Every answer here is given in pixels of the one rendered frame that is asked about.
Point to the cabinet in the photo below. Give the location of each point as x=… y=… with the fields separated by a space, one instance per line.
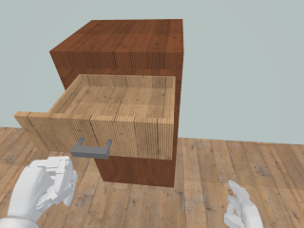
x=134 y=47

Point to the handle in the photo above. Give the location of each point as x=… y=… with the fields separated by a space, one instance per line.
x=92 y=152

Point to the right robot hand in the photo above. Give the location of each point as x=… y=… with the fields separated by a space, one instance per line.
x=247 y=215

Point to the left robot hand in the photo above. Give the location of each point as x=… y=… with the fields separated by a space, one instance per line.
x=53 y=177

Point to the drawer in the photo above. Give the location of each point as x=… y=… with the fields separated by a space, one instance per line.
x=135 y=111

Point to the robot left forearm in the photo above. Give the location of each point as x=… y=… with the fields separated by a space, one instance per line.
x=17 y=222

